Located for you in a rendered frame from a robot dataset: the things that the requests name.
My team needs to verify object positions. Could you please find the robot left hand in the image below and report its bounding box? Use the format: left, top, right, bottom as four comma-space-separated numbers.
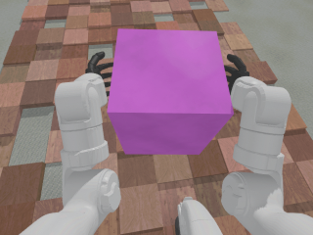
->
85, 51, 113, 97

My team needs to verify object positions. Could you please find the carton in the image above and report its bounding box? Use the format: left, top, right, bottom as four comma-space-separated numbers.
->
107, 28, 234, 155

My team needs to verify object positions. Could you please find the robot right hand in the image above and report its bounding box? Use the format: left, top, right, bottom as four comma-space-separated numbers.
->
224, 54, 249, 95

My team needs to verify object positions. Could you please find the left robot upper arm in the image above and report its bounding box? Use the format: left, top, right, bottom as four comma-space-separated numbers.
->
19, 168, 121, 235

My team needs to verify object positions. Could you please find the left robot forearm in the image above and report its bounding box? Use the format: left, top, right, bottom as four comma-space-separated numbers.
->
54, 72, 110, 203

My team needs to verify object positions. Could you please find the right robot forearm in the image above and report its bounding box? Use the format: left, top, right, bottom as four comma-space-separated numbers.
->
230, 76, 291, 204

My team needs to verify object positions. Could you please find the right robot thigh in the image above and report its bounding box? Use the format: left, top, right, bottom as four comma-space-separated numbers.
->
177, 200, 223, 235

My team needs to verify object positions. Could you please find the right robot upper arm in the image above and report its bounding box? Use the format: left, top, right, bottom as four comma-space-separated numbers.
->
221, 171, 313, 235

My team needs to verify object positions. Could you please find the robot right shin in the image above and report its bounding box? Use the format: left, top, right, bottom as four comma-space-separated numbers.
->
179, 197, 193, 235

